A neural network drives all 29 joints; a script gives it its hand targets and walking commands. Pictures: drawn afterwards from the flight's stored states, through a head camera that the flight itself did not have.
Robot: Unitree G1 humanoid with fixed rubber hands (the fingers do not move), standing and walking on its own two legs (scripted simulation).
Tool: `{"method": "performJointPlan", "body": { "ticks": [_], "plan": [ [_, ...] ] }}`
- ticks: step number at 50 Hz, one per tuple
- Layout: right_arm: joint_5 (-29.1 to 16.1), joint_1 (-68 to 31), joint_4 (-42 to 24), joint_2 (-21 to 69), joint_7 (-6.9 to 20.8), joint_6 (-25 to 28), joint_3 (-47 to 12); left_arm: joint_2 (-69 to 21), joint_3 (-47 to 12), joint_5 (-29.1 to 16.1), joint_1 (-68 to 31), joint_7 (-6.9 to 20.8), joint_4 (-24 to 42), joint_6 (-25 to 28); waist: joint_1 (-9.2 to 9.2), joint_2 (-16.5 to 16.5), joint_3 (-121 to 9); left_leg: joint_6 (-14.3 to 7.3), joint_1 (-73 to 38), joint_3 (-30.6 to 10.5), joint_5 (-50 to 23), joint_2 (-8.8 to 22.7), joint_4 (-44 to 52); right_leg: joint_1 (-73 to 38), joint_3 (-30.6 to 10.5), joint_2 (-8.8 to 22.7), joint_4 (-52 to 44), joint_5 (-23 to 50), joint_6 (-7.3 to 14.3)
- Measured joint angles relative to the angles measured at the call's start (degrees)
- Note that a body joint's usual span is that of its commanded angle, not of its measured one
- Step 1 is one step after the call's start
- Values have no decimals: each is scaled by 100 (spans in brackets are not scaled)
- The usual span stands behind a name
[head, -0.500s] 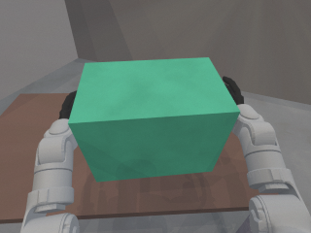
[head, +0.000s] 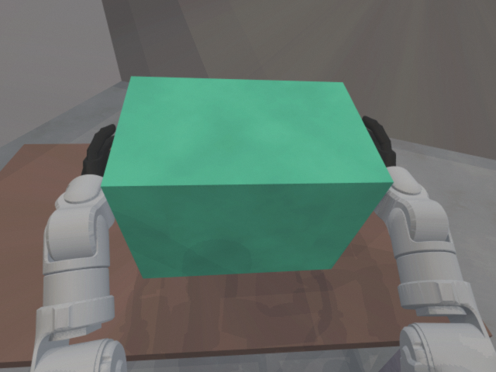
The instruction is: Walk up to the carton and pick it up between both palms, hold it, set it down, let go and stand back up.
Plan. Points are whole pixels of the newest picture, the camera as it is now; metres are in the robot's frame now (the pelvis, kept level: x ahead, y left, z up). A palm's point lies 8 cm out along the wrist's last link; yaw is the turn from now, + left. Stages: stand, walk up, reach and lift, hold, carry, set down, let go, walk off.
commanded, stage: hold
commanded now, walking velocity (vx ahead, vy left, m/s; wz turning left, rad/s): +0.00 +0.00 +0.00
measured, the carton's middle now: (241, 182) +0.38 +0.00 +0.16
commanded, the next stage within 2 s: none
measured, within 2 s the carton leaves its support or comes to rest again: neither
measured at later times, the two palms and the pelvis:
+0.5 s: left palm (100, 213) +0.32 +0.20 +0.16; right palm (385, 189) +0.33 -0.21 +0.19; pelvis -0.03 +0.00 +0.00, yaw +0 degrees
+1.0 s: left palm (100, 175) +0.36 +0.20 +0.20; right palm (379, 165) +0.37 -0.21 +0.20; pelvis +0.00 +0.00 +0.00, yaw +0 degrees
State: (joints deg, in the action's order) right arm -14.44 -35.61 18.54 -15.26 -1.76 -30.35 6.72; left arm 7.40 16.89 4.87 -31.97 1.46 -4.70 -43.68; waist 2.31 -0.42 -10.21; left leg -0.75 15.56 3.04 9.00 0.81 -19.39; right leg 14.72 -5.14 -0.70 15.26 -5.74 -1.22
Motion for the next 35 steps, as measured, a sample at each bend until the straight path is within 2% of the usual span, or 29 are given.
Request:
{"method": "performJointPlan", "body": {
  "ticks": [9,15,23,29,35],
  "plan": [
    [0,185,-289,5,-49,-145,-47,0,-67,-2,209,27,212,-70,2,0,101,5,-17,0,-72,0,4,-16,0,0,-1,66,0],
    [2,178,-278,5,-63,-146,-47,0,-67,-16,209,29,82,48,4,-3,102,3,-17,0,-152,0,6,-16,0,0,-1,145,0],
    [264,-139,576,67,49,-145,-46,0,-68,-23,162,16,-941,434,3,-5,102,-28,-17,0,-242,-2,9,-16,0,0,0,227,0],
    [317,-286,704,67,113,113,30,0,-69,-305,71,-240,-1027,691,3,-5,101,-28,-18,0,-247,-3,9,-16,0,0,5,232,0],
    [382,-574,1025,68,181,186,155,1,16,-230,-220,-252,-1270,716,3,-10,101,-29,-19,0,-210,-3,10,-16,0,0,5,195,0]
  ]
}}
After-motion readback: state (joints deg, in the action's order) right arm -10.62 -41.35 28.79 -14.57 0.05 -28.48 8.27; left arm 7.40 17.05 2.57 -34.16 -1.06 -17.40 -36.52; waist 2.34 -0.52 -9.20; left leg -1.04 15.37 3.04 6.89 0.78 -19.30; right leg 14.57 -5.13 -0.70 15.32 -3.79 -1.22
